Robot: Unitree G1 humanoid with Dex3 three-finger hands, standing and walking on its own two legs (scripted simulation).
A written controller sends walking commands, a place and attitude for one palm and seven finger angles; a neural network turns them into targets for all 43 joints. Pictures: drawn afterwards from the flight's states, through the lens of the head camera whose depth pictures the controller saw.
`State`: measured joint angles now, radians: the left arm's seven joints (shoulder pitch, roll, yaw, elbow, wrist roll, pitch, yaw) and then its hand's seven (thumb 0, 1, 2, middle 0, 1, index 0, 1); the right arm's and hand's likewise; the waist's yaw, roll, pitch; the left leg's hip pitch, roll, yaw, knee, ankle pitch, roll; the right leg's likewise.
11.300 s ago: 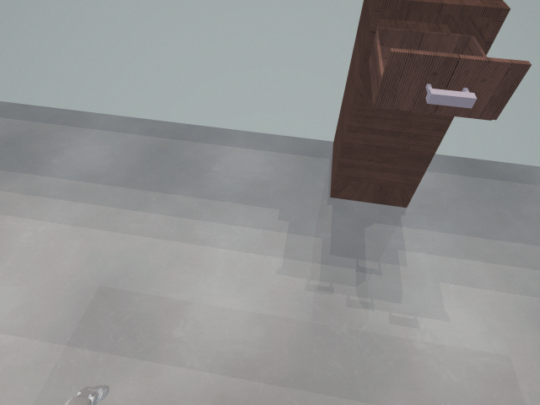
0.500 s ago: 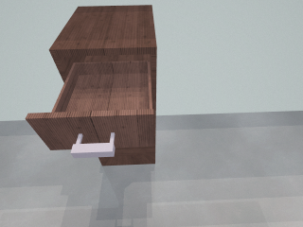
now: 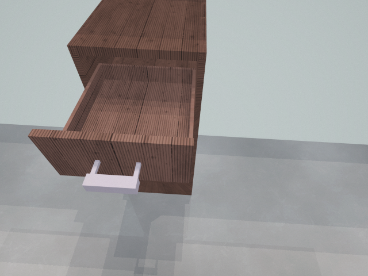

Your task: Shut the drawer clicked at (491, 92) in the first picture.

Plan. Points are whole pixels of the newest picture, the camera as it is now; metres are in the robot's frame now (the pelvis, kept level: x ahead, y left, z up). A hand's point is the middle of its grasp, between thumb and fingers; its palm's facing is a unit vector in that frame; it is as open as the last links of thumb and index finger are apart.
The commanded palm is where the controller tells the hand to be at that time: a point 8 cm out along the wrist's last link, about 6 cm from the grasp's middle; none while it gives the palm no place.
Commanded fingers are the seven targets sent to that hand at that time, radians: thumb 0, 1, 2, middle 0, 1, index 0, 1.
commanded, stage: come to a stop and stand still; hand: left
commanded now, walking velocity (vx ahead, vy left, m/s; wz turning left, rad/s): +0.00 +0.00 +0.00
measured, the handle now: (114, 174) +0.31 +0.18 +0.04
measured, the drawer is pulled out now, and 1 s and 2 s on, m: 0.30 0.30 0.30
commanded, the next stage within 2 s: look again from close up in 0.76 s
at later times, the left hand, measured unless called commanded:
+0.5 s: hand out of the picture -0.04 +0.23 -0.17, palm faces +0.00 -0.98 -0.21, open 7.4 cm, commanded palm none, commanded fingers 0.00 0.90 0.90 -0.20 -0.30 -0.20 -0.30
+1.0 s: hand out of the picture -0.09 +0.21 -0.17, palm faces +0.03 -0.99 -0.14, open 7.4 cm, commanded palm none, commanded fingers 0.00 0.90 0.90 -0.20 -0.30 -0.20 -0.30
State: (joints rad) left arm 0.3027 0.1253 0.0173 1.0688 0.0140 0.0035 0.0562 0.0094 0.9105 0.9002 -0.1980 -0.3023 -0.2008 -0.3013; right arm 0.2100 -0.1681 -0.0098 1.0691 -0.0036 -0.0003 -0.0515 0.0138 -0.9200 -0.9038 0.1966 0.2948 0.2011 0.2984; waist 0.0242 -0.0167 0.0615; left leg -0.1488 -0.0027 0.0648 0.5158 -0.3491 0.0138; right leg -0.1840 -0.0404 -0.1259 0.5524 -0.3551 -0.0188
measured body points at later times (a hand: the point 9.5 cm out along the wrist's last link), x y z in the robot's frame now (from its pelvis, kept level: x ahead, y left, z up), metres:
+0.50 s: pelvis -0.07 +0.05 +0.00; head -0.07 +0.05 +0.45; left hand -0.04 +0.28 -0.15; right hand -0.05 -0.18 -0.15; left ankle -0.03 +0.11 -0.73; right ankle -0.04 -0.09 -0.73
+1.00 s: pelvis -0.05 +0.06 +0.01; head -0.04 +0.06 +0.46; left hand -0.09 +0.26 -0.16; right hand -0.05 -0.17 -0.15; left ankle -0.03 +0.11 -0.73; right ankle -0.04 -0.09 -0.73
